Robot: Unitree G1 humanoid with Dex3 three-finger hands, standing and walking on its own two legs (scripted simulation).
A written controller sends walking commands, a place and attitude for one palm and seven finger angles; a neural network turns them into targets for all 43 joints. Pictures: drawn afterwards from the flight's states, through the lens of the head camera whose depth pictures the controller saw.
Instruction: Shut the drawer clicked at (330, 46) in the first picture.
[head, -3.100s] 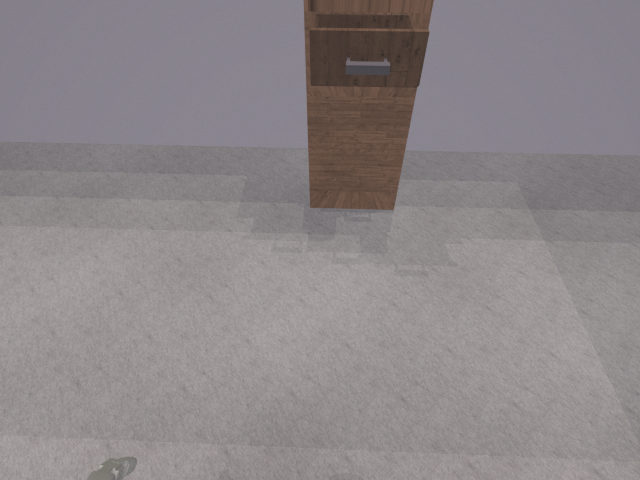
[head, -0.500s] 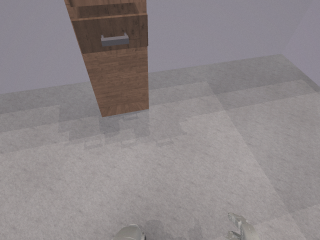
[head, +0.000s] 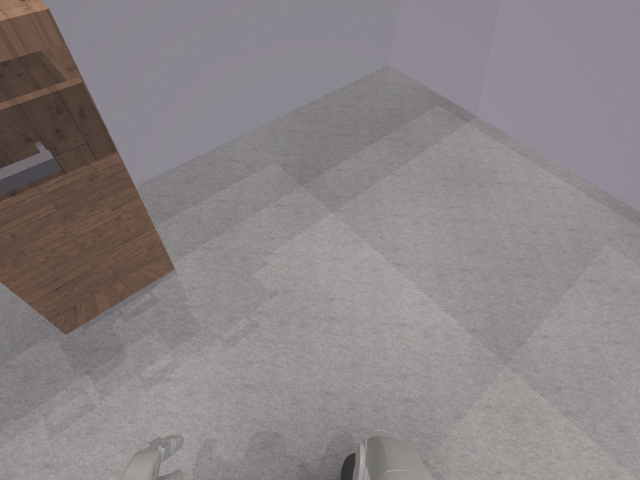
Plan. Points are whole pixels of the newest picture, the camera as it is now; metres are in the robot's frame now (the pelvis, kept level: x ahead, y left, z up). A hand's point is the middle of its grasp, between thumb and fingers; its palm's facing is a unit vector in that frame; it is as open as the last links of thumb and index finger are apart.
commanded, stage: walk to a spot facing it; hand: left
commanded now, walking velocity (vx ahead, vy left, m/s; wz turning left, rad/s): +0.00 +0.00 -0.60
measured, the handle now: (11, 167) +0.59 +0.53 -0.02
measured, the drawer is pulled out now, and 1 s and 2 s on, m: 0.14 0.14 0.14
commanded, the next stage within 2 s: none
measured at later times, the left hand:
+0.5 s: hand (167, 421) +0.22 +0.22 -0.17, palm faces -0.19 -0.95 -0.23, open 7.4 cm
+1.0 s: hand (220, 367) +0.30 +0.16 -0.16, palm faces -0.58 -0.78 -0.24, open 7.4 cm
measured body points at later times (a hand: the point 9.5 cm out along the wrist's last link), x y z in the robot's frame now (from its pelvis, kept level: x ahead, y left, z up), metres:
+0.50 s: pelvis +0.10 +0.04 -0.01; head +0.13 +0.04 +0.44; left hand +0.23 +0.27 -0.15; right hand +0.18 -0.23 -0.13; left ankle +0.15 +0.16 -0.73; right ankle +0.12 -0.09 -0.73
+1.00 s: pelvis +0.10 +0.05 -0.01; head +0.14 +0.01 +0.44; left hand +0.33 +0.20 -0.14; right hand -0.03 -0.17 -0.16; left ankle +0.15 +0.16 -0.73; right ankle +0.02 -0.04 -0.73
